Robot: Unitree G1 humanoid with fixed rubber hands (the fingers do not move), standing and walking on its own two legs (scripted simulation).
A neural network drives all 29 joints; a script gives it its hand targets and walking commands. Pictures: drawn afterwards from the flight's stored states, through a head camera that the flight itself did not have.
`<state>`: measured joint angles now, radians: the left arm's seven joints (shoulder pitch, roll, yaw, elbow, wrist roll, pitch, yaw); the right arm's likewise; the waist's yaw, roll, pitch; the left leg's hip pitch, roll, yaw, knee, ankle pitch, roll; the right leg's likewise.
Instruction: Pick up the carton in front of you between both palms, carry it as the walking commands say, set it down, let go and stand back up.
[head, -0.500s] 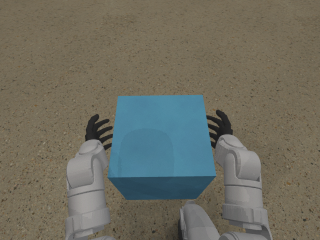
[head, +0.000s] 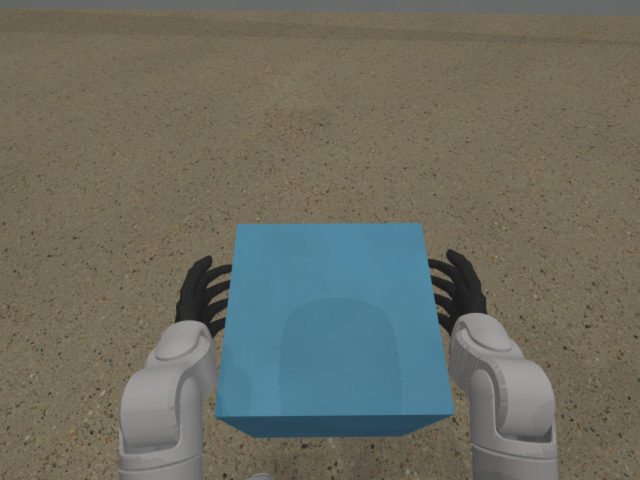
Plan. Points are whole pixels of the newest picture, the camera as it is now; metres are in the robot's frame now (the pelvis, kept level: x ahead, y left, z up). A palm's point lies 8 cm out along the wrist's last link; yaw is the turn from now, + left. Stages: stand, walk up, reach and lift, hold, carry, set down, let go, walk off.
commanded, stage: carry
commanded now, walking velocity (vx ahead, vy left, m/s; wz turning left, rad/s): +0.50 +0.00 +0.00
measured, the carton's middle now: (328, 342) +0.28 +0.00 +0.02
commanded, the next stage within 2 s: none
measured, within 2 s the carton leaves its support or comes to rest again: neither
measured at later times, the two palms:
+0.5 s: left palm (226, 174) +0.54 +0.16 +0.09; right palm (415, 170) +0.52 -0.14 +0.10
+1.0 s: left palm (271, 74) +0.86 +0.11 +0.10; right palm (411, 72) +0.86 -0.19 +0.09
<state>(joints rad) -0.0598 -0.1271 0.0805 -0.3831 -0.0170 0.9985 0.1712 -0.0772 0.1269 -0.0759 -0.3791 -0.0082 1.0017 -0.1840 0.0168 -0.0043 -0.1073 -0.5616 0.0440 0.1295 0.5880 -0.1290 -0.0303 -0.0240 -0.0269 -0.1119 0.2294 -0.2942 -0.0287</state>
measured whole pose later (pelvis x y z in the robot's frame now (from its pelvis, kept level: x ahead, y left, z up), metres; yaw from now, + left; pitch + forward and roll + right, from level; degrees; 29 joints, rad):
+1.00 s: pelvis +0.64 -0.03 +0.00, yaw -1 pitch +4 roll +1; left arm 0.11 -0.14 0.02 -0.55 0.01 1.12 0.15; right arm 0.10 0.14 -0.02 -0.56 -0.03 1.13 -0.15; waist 0.02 0.01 -0.13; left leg -0.61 0.13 0.12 0.67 -0.07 -0.03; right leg -0.05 -0.02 -0.20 0.20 -0.22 -0.03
